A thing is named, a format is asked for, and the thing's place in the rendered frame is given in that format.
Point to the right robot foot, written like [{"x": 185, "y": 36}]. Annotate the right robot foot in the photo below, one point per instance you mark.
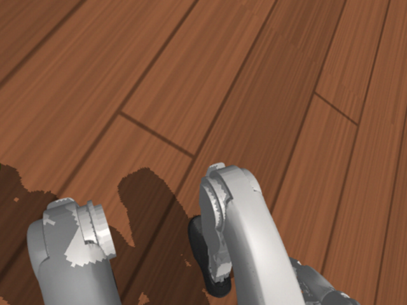
[{"x": 200, "y": 253}]

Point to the right robot hand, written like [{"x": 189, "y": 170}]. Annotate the right robot hand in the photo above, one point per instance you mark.
[{"x": 314, "y": 286}]

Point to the right robot arm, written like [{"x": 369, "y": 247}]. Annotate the right robot arm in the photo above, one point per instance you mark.
[{"x": 337, "y": 297}]

